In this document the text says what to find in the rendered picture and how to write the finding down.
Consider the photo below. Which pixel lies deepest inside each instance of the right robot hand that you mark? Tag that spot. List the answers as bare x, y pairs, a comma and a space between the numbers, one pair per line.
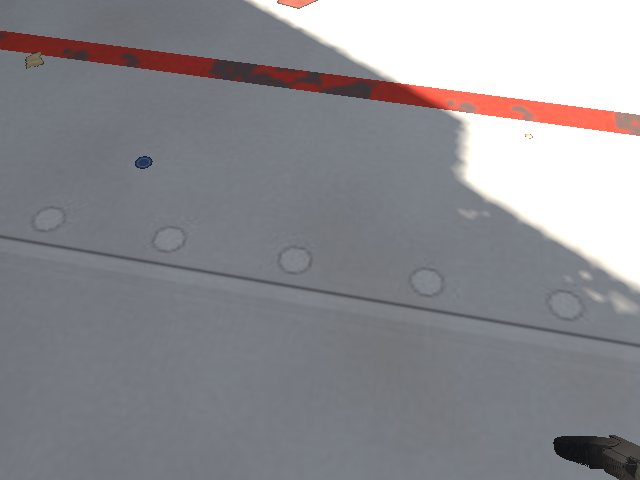
617, 456

